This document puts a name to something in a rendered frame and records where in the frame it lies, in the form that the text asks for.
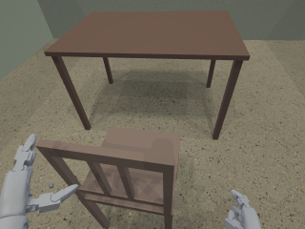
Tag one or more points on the robot right hand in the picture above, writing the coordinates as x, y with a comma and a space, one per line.
246, 215

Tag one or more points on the robot left hand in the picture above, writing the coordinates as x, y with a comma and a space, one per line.
14, 198

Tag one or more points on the left robot forearm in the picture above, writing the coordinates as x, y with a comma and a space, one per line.
14, 222

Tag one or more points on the chair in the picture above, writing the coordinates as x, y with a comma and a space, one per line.
132, 169

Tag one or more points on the table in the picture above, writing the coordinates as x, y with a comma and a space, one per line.
164, 34

